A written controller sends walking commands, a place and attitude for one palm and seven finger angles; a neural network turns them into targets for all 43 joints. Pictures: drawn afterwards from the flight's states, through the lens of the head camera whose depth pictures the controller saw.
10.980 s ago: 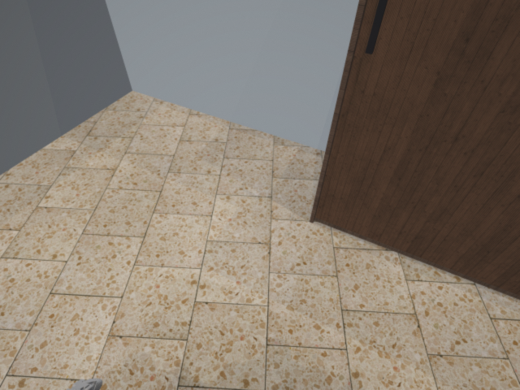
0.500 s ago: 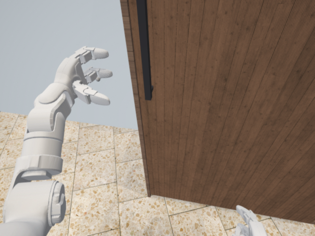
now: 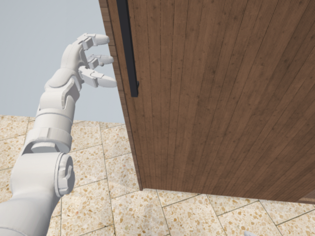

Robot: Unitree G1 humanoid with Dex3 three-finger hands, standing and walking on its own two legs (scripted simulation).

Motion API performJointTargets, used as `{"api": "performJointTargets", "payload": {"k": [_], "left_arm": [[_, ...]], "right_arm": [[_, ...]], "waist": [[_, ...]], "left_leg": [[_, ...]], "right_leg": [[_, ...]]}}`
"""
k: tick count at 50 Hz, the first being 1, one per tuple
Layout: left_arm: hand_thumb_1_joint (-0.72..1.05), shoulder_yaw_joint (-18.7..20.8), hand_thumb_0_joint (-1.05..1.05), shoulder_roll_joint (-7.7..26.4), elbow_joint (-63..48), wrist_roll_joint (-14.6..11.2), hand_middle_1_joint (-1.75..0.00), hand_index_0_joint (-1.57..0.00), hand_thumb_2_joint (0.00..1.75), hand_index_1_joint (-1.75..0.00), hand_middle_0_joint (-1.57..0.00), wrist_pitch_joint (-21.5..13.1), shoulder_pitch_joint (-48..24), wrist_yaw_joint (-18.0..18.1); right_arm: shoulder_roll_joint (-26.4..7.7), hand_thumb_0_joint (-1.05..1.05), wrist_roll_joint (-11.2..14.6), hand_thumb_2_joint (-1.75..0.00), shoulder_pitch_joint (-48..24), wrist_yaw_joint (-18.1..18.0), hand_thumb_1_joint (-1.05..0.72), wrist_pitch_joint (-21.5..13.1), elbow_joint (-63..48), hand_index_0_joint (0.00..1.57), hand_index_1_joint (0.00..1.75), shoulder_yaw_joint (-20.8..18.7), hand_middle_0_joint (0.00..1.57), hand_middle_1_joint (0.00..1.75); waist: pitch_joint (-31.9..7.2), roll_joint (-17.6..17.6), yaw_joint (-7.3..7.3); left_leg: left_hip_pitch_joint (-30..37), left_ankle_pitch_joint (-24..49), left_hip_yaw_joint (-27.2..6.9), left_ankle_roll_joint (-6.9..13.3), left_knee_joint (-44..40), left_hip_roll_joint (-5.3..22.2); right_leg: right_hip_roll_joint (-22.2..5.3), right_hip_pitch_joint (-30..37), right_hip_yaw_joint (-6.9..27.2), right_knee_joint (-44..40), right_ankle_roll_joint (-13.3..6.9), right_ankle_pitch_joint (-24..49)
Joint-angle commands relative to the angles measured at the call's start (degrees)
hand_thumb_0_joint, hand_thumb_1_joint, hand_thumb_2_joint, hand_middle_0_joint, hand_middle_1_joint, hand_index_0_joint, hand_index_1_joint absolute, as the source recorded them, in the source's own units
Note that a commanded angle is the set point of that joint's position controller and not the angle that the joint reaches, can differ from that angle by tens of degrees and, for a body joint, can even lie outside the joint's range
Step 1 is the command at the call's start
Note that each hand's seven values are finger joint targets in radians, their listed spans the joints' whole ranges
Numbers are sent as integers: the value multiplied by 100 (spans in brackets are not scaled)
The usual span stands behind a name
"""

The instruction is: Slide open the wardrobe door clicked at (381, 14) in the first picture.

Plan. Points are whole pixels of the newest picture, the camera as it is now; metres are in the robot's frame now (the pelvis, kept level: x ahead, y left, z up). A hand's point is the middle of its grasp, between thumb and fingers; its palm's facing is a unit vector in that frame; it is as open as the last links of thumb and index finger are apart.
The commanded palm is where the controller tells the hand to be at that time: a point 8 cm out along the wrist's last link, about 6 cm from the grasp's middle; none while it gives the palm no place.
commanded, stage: move the hooked fingers beside the handle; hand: left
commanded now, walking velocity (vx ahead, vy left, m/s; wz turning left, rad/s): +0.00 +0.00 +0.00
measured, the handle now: (130, 45) +0.51 +0.07 +0.25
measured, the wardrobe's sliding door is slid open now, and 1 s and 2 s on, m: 0.00 0.00 0.00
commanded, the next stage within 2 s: feel for the door with the fingertips in 0.68 s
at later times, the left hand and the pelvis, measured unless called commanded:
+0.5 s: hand (97, 66) +0.44 +0.14 +0.23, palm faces -0.10 -1.00 -0.01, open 14.0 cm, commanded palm +0.43 +0.20 +0.23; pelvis +0.00 +0.01 +0.00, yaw +1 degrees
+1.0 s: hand (105, 66) +0.45 +0.13 +0.23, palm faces -0.11 -0.99 +0.00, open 14.0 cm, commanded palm +0.44 +0.18 +0.23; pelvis +0.01 +0.01 +0.00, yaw +0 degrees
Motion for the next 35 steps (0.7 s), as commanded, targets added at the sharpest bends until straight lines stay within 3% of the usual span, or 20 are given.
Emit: {"api": "performJointTargets", "payload": {"k": [1,4,8,9,11,13,15,17,19,20,21,22,24,26,30,31,34,35], "left_arm": [[-50,465,0,1547,-1482,-74,-120,-30,30,-120,-30,-570,-2723,7],[-50,334,0,1403,-1738,-76,-120,-30,30,-120,-30,-525,-2793,-65],[-50,271,0,1236,-2224,-149,-120,-30,30,-120,-30,-436,-2509,-92],[-50,146,0,1047,-2206,-184,-120,-30,30,-120,-30,-358,-2450,-106],[-50,274,0,1204,-1970,-186,-120,-30,30,-120,-30,-216,-2201,-83],[-50,-32,0,945,-2050,-173,-120,-30,30,-120,-30,-123,-2613,-72],[-50,-5,0,974,-2122,-145,-120,-30,30,-120,-30,-118,-2845,6],[-50,72,0,1051,-2354,-180,-120,-30,30,-120,-30,-203,-2933,48],[-50,-274,0,607,-2415,-213,-120,-30,30,-120,-30,-225,-3084,20],[-50,-87,0,789,-2280,-207,-120,-30,30,-120,-30,-218,-2957,41],[-50,-138,0,744,-2041,-202,-120,-30,30,-120,-30,-184,-2698,40],[-50,-212,0,627,-1848,-216,-120,-30,30,-120,-30,-133,-2748,49],[-50,-113,0,753,-1450,-154,-120,-30,30,-120,-30,-49,-2844,105],[-50,97,0,1023,-1381,-78,-120,-30,30,-120,-30,-97,-2763,177],[-50,-92,0,818,-1500,-91,-120,-30,30,-120,-30,-325,-3207,136],[-50,19,0,980,-1496,-98,-120,-30,30,-120,-30,-401,-3076,124],[-50,-11,0,915,-1601,-135,-120,-30,30,-120,-30,-476,-3174,58],[-50,-24,0,916,-1439,-122,-120,-30,30,-120,-30,-439,-3106,48]], "right_arm": [[-737,0,6,-90,-242,-30,-90,-312,-840,20,30,-280,20,30],[-719,0,31,-90,-283,-31,-90,-320,-859,20,30,-272,20,30],[-691,0,38,-90,-393,3,-90,-347,-918,20,30,-283,20,30],[-676,0,43,-90,-422,4,-90,-347,-911,20,30,-271,20,30],[-715,0,38,-90,-414,-16,-90,-295,-876,20,30,-292,20,30],[-703,0,61,-90,-475,-36,-90,-269,-857,20,30,-251,20,30],[-678,0,43,-90,-476,-50,-90,-283,-830,20,30,-251,20,30],[-673,0,22,-90,-521,-50,-90,-283,-871,20,30,-249,20,30],[-607,0,22,-90,-583,-43,-90,-314,-856,20,30,-215,20,30],[-612,0,17,-90,-541,-40,-90,-312,-812,20,30,-225,20,30],[-644,0,17,-90,-538,-34,-90,-272,-803,20,30,-225,20,30],[-633,0,31,-90,-570,-39,-90,-247,-776,20,30,-197,20,30],[-662,0,20,-90,-523,-44,-90,-190,-725,20,30,-194,20,30],[-676,0,-6,-90,-508,-39,-90,-144,-779,20,30,-208,20,30],[-628,0,-8,-90,-464,-46,-90,-161,-825,20,30,-196,20,30],[-649,0,-9,-90,-452,-54,-90,-154,-851,20,30,-218,20,30],[-627,0,-1,-90,-449,-51,-90,-201,-845,20,30,-193,20,30],[-628,0,16,-90,-447,-55,-90,-196,-815,20,30,-190,20,30]], "waist": [[-2016,-459,180],[-1923,-201,133],[-2017,25,200],[-1886,-45,166],[-1682,-315,185],[-1484,-110,44],[-1621,-13,31],[-1935,-156,67],[-1925,83,1],[-1905,-78,50],[-1785,-130,69],[-1527,-184,13],[-1336,-328,-10],[-1529,-271,91],[-1790,-303,-9],[-1866,-354,34],[-1937,-242,46],[-1778,-182,38]], "left_leg": [[442,1592,-4,160,-231,67],[522,1638,32,148,-252,81],[785,1950,10,111,-224,103],[774,1928,9,117,-214,96],[617,1740,11,133,-254,101],[573,1468,-25,122,-281,86],[710,1461,-88,101,-253,86],[856,1656,-107,100,-228,81],[1026,1849,-108,75,-183,83],[995,1892,-149,54,-174,90],[929,1859,-137,53,-199,93],[773,1663,-138,63,-213,87],[525,1312,-141,73,-256,70],[518,1356,-129,83,-246,57],[649,1570,-132,89,-174,77],[678,1641,-137,96,-156,85],[723,1680,-132,86,-156,84],[639,1549,-108,86,-169,87]], "right_leg": [[-150,1213,-66,-153,-27,1648],[-143,1116,-53,-152,-34,1748],[-120,1095,-91,-138,-64,1885],[-110,1016,-105,-143,-61,1884],[-114,1002,-129,-215,-42,1708],[-124,750,-123,-243,-36,1453],[-117,674,-133,-225,-60,1343],[-122,854,-135,-186,-60,1492],[-120,742,-143,-145,-73,1659],[-107,746,-159,-135,-79,1655],[-100,707,-173,-154,-74,1571],[-117,612,-165,-170,-66,1460],[-135,525,-164,-202,-55,1206],[-156,655,-139,-180,-67,1211],[-157,725,-119,-106,-68,1487],[-153,801,-123,-99,-65,1512],[-143,831,-114,-82,-77,1588],[-142,752,-109,-115,-71,1477]]}}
